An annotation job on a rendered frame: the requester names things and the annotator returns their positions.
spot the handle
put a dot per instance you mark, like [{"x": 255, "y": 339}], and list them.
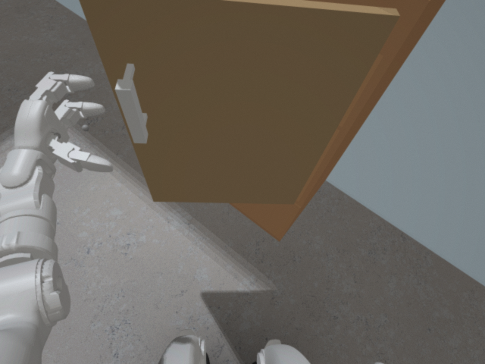
[{"x": 129, "y": 102}]

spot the robot left forearm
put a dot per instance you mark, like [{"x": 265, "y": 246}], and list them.
[{"x": 28, "y": 214}]

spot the right robot shin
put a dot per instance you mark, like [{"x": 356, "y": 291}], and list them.
[{"x": 272, "y": 342}]

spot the cupboard door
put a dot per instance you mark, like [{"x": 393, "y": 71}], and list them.
[{"x": 242, "y": 96}]

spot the left robot hand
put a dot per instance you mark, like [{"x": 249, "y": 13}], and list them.
[{"x": 36, "y": 122}]

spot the left robot thigh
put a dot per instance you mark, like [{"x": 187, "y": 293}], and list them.
[{"x": 186, "y": 349}]

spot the left robot upper arm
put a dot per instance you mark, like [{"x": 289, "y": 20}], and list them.
[{"x": 33, "y": 298}]

